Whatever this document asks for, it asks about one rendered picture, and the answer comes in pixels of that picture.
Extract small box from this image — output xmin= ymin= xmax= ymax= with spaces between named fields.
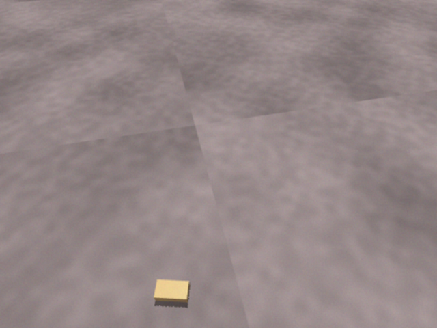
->
xmin=154 ymin=279 xmax=190 ymax=302

